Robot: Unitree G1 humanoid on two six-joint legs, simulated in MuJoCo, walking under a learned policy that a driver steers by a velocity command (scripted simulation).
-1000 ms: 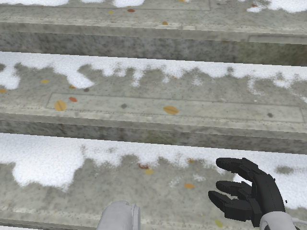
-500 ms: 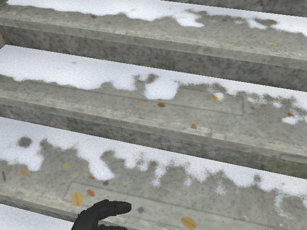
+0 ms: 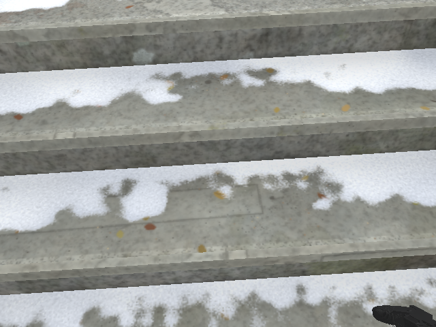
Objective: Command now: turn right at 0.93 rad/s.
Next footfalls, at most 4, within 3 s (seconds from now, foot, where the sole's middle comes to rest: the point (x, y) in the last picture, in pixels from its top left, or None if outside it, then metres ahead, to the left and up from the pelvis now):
0.18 left None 0.09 0.16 -0.77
0.74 right None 0.12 -0.08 -0.77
1.18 left None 0.06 0.13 -0.77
1.70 right None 0.14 -0.14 -0.77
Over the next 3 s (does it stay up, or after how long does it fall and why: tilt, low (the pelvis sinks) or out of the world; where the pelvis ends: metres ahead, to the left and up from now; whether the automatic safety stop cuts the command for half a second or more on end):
stays up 1.04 0.17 0.46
